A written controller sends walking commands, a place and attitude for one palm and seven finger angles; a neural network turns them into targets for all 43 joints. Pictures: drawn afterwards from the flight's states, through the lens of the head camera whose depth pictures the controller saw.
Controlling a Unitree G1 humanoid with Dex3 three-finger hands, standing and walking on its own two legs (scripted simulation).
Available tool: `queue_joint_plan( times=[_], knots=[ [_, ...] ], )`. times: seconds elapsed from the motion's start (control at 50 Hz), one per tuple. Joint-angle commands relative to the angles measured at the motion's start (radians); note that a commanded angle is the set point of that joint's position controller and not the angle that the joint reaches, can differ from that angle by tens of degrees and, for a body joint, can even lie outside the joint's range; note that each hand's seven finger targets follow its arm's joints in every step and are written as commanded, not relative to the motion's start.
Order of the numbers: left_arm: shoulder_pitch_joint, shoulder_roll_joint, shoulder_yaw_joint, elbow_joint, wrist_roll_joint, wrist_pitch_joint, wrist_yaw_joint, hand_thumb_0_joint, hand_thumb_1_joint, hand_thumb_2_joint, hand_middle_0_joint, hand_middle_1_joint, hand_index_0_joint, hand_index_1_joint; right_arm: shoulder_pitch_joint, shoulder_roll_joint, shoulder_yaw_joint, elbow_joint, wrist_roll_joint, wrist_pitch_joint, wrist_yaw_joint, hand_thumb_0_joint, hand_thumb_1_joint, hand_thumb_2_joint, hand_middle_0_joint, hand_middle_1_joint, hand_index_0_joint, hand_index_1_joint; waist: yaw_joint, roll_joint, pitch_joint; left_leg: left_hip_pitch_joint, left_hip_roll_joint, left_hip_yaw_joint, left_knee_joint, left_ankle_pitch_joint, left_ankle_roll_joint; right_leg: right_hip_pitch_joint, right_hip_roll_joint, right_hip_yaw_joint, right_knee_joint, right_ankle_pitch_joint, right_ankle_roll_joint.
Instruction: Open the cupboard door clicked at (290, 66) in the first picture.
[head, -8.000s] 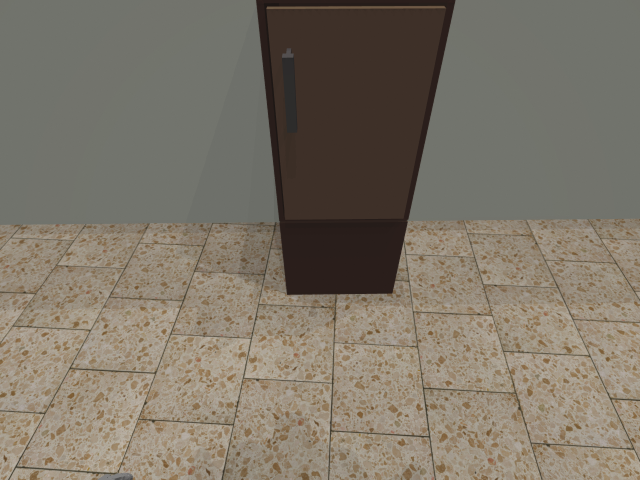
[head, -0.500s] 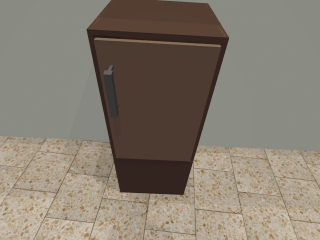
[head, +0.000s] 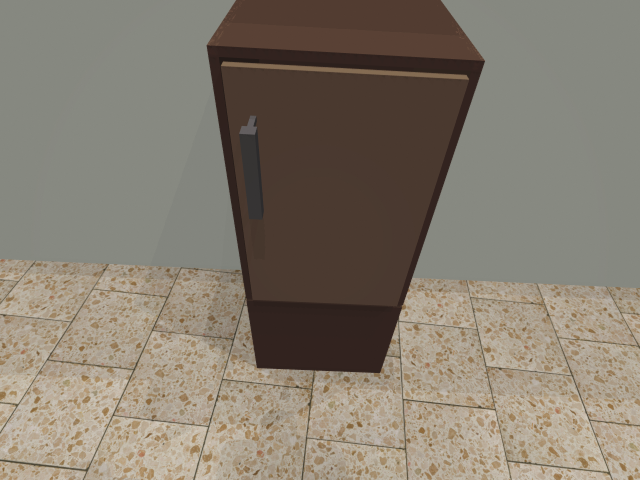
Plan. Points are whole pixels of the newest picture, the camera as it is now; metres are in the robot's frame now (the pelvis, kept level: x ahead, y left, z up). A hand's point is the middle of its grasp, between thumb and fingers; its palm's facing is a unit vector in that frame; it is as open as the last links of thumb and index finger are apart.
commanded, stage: shuffle to correct the standing spot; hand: left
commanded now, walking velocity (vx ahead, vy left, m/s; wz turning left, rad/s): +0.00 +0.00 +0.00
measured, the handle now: (254, 169) +0.58 +0.16 +0.08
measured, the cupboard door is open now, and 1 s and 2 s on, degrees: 0 0 0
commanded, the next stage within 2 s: come to a stop and stand still in 0.38 s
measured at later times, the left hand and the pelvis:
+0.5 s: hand out of the picture -0.03 +0.10 -0.18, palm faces +0.12 -0.98 -0.13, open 7.4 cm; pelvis +0.03 -0.05 +0.00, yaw +0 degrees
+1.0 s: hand out of the picture +0.07 +0.16 -0.18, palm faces +0.03 -0.97 -0.24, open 7.4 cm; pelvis +0.04 -0.03 +0.00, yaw -1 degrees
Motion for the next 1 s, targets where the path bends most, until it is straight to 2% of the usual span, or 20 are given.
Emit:
queue_joint_plan(
  times=[0.0,0.08,0.18,0.28,0.32,0.36,0.38,0.4,0.46,0.52,0.58,0.6,0.62,0.64,0.7,0.76,0.82,0.88,0.94,0.98],
  knots=[
    [0.077,0.052,0.011,-0.019,0.005,-0.014,0.008,0.000,0.900,0.900,-0.200,-0.300,-0.200,-0.300,0.034,-0.123,-0.026,-0.042,0.002,-0.016,-0.010,0.000,-0.900,-0.900,0.200,0.300,0.200,0.300,0.003,0.040,0.120,-0.160,0.164,-0.194,-0.230,-0.254,-0.024,-0.007,-0.021,0.022,-0.031,-0.019,-0.038],
    [0.096,0.033,0.010,-0.006,0.008,-0.013,0.005,0.000,0.900,0.900,-0.200,-0.300,-0.200,-0.300,0.047,-0.120,-0.032,-0.029,0.000,-0.016,-0.014,0.000,-0.900,-0.900,0.200,0.300,0.200,0.300,-0.003,0.041,0.111,-0.139,0.185,-0.213,-0.249,-0.343,-0.017,-0.028,-0.001,0.008,-0.015,-0.079,-0.034],
    [0.118,0.018,0.026,-0.021,0.024,0.012,-0.013,0.000,0.900,0.900,-0.200,-0.300,-0.200,-0.300,0.033,-0.165,-0.060,-0.041,-0.008,0.000,-0.025,0.000,-0.900,-0.900,0.200,0.300,0.200,0.300,0.004,0.079,0.160,-0.210,0.271,-0.275,-0.292,-0.514,0.030,-0.087,0.040,-0.043,0.122,-0.157,-0.038],
    [0.153,0.013,0.041,-0.032,0.020,0.014,-0.026,0.000,0.900,0.900,-0.200,-0.300,-0.200,-0.300,0.024,-0.156,-0.067,-0.051,-0.012,0.001,-0.031,0.000,-0.900,-0.900,0.200,0.300,0.200,0.300,0.011,0.058,0.146,-0.237,0.251,-0.212,-0.191,-0.453,0.026,-0.042,0.038,-0.020,0.044,-0.140,-0.053],
    [0.167,0.036,0.049,-0.038,0.019,0.006,-0.024,0.000,0.900,0.900,-0.200,-0.300,-0.200,-0.300,0.019,-0.120,-0.060,-0.064,-0.013,0.001,-0.030,0.000,-0.900,-0.900,0.200,0.300,0.200,0.300,0.015,-0.030,0.158,-0.268,0.174,-0.132,-0.056,-0.407,0.000,-0.055,-0.017,0.100,-0.060,-0.259,-0.088],
    [0.183,0.088,0.061,-0.034,0.012,-0.001,-0.011,0.000,0.900,0.900,-0.200,-0.300,-0.200,-0.300,0.011,-0.051,-0.042,-0.083,-0.012,0.000,-0.022,0.000,-0.900,-0.900,0.200,0.300,0.200,0.300,0.025,-0.212,0.166,-0.350,0.069,0.012,0.187,-0.287,-0.031,-0.034,-0.138,0.292,-0.216,-0.477,-0.158],
    [0.192,0.104,0.063,-0.033,0.006,-0.005,-0.004,0.000,0.900,0.900,-0.200,-0.300,-0.200,-0.300,-0.009,-0.044,-0.040,-0.094,-0.010,0.004,-0.019,0.000,-0.900,-0.900,0.200,0.300,0.200,0.300,0.029,-0.247,0.158,-0.340,0.072,0.028,0.323,-0.271,-0.032,-0.071,-0.201,0.366,-0.298,-0.561,-0.194],
    [0.175,0.096,0.063,-0.039,0.006,-0.008,-0.004,0.000,0.900,0.900,-0.200,-0.300,-0.200,-0.300,-0.029,-0.050,-0.044,-0.101,-0.010,0.002,-0.015,0.000,-0.900,-0.900,0.200,0.300,0.200,0.300,0.025,-0.209,0.161,-0.355,0.083,0.009,0.440,-0.279,-0.030,-0.095,-0.221,0.381,-0.323,-0.518,-0.221],
    [0.123,0.082,0.064,-0.051,0.011,-0.025,-0.006,0.000,0.900,0.900,-0.200,-0.300,-0.200,-0.300,-0.019,-0.047,-0.048,-0.095,-0.013,-0.007,-0.004,0.000,-0.900,-0.900,0.200,0.300,0.200,0.300,-0.006,-0.062,0.127,-0.370,0.116,0.002,0.542,-0.234,-0.035,-0.049,-0.197,0.244,-0.255,-0.254,-0.241],
    [0.102,0.066,0.054,-0.053,0.012,-0.035,0.001,0.000,0.900,0.900,-0.200,-0.300,-0.200,-0.300,-0.018,-0.003,-0.027,-0.095,-0.005,-0.015,-0.003,0.000,-0.900,-0.900,0.200,0.300,0.200,0.300,-0.008,0.002,0.109,-0.254,0.116,0.006,0.324,-0.202,-0.052,-0.060,-0.185,0.175,-0.195,-0.012,-0.230],
    [0.075,0.047,0.036,-0.040,-0.002,-0.037,0.001,0.000,0.900,0.900,-0.200,-0.300,-0.200,-0.300,0.070,0.002,-0.012,-0.046,0.004,-0.031,-0.016,0.000,-0.900,-0.900,0.200,0.300,0.200,0.300,-0.032,0.011,0.050,-0.007,0.101,-0.005,-0.005,0.062,-0.064,-0.071,-0.100,0.062,-0.051,0.185,-0.147],
    [0.091,0.022,0.030,-0.036,-0.008,-0.036,0.001,0.000,0.900,0.900,-0.200,-0.300,-0.200,-0.300,0.076,-0.045,-0.015,-0.041,0.004,-0.042,-0.022,0.000,-0.900,-0.900,0.200,0.300,0.200,0.300,-0.019,0.078,0.034,0.041,0.159,-0.070,-0.040,0.259,-0.047,-0.078,-0.056,0.036,-0.008,0.212,-0.096],
    [0.121,0.007,0.027,-0.030,-0.010,-0.035,0.004,0.000,0.900,0.900,-0.200,-0.300,-0.200,-0.300,0.055,-0.081,-0.018,-0.041,0.003,-0.044,-0.028,0.000,-0.900,-0.900,0.200,0.300,0.200,0.300,0.008,0.103,0.003,0.048,0.221,-0.111,-0.007,0.435,-0.020,-0.051,-0.039,0.024,-0.021,0.171,-0.065],
    [0.127,0.001,0.025,-0.023,-0.007,-0.033,0.010,0.000,0.900,0.900,-0.200,-0.300,-0.200,-0.300,0.029,-0.091,-0.020,-0.047,0.003,-0.036,-0.032,0.000,-0.900,-0.900,0.200,0.300,0.200,0.300,0.014,0.050,0.008,0.034,0.228,-0.091,0.021,0.444,-0.015,-0.026,-0.036,0.024,-0.050,0.149,-0.057],
    [0.091,0.028,0.021,-0.018,-0.005,-0.017,0.016,0.000,0.900,0.900,-0.200,-0.300,-0.200,-0.300,0.013,-0.088,-0.017,-0.046,0.010,-0.035,-0.037,0.000,-0.900,-0.900,0.200,0.300,0.200,0.300,0.002,0.091,0.055,0.029,0.216,-0.103,-0.027,0.602,-0.013,-0.001,-0.042,0.005,-0.002,0.177,-0.040],
    [0.091,0.041,0.028,-0.039,-0.004,-0.002,0.021,0.000,0.900,0.900,-0.200,-0.300,-0.200,-0.300,0.023,-0.122,-0.029,-0.052,0.008,-0.028,-0.048,0.000,-0.900,-0.900,0.200,0.300,0.200,0.300,-0.001,0.090,0.024,0.113,0.241,-0.110,0.004,0.852,0.004,-0.024,-0.026,-0.014,0.049,0.178,-0.033],
    [0.046,0.059,0.042,-0.089,0.001,0.016,0.016,0.000,0.900,0.900,-0.200,-0.300,-0.200,-0.300,0.047,-0.172,-0.053,-0.062,0.004,-0.017,-0.056,0.000,-0.900,-0.900,0.200,0.300,0.200,0.300,-0.021,0.135,-0.024,0.226,0.332,-0.170,-0.008,1.037,0.069,-0.144,0.010,-0.022,0.192,-0.116,-0.026],
    [-0.013,0.060,0.054,-0.118,0.005,0.038,0.006,0.000,0.900,0.900,-0.200,-0.300,-0.200,-0.300,0.022,-0.187,-0.064,-0.082,-0.007,-0.009,-0.066,0.000,-0.900,-0.900,0.200,0.300,0.200,0.300,-0.025,0.111,-0.018,0.165,0.419,-0.212,-0.051,0.879,0.168,-0.221,0.018,0.048,0.451,-0.333,-0.035],
    [-0.032,0.049,0.061,-0.138,0.007,0.046,-0.004,0.000,0.900,0.900,-0.200,-0.300,-0.200,-0.300,-0.058,-0.193,-0.065,-0.104,-0.016,-0.001,-0.054,0.000,-0.900,-0.900,0.200,0.300,0.200,0.300,-0.006,0.094,-0.017,0.050,0.398,-0.169,-0.077,0.624,0.148,-0.191,0.011,0.070,0.491,-0.279,-0.032],
    [-0.015,0.039,0.054,-0.138,0.005,0.041,-0.009,0.000,0.900,0.900,-0.200,-0.300,-0.200,-0.300,-0.098,-0.187,-0.061,-0.112,-0.019,-0.001,-0.042,0.000,-0.900,-0.900,0.200,0.300,0.200,0.300,0.011,0.114,-0.026,-0.005,0.359,-0.140,-0.092,0.448,0.118,-0.118,0.007,0.037,0.379,-0.235,-0.034]
  ],
)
